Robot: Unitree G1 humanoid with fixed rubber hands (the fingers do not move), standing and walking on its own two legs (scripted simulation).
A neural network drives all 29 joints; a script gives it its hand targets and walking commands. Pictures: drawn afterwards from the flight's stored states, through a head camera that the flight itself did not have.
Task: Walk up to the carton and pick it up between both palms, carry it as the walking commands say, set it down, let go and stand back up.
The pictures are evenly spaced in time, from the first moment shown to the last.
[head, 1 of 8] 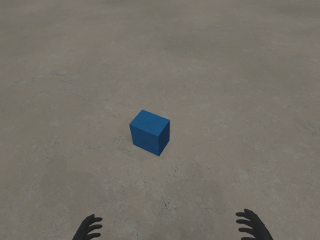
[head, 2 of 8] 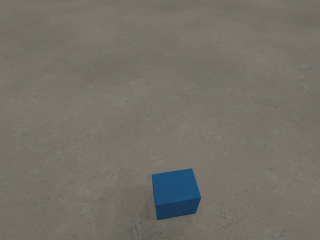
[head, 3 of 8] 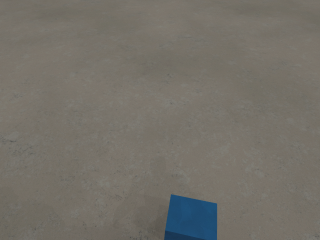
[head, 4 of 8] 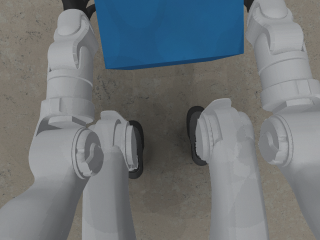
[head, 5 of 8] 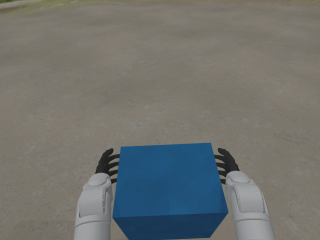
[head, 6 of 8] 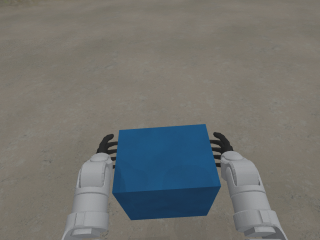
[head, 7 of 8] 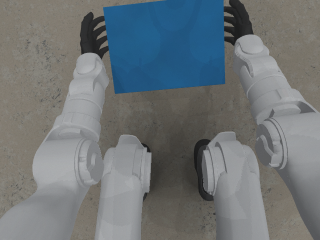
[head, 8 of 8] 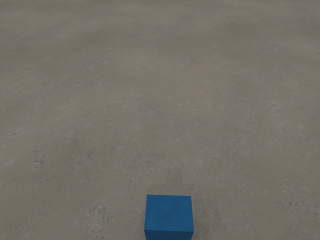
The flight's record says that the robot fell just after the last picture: no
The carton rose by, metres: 0.69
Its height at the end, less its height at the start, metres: +0.00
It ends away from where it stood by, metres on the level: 0.87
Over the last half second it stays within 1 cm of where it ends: yes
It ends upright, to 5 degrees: yes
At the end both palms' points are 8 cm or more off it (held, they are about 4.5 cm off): yes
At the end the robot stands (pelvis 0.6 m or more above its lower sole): yes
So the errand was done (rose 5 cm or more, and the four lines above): yes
